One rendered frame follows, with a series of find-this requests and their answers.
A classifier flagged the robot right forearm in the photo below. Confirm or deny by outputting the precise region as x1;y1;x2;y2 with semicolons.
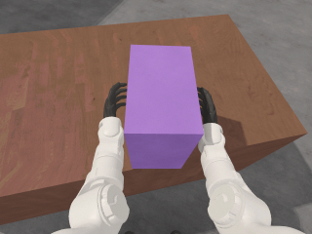
198;123;256;199

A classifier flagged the robot right upper arm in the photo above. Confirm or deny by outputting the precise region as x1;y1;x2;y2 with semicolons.
208;183;305;234

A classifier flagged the pedestal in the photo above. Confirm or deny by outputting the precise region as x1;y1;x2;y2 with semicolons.
0;14;308;225

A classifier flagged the right robot hand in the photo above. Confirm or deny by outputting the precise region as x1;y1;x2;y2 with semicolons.
197;87;218;124

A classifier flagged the left robot hand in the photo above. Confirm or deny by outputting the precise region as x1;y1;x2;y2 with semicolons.
103;82;128;119

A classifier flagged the robot left upper arm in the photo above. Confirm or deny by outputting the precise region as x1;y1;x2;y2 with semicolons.
52;183;130;234

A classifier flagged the carton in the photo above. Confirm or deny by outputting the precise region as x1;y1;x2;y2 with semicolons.
124;44;204;169

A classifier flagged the robot left forearm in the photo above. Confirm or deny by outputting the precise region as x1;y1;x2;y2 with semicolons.
68;116;124;222

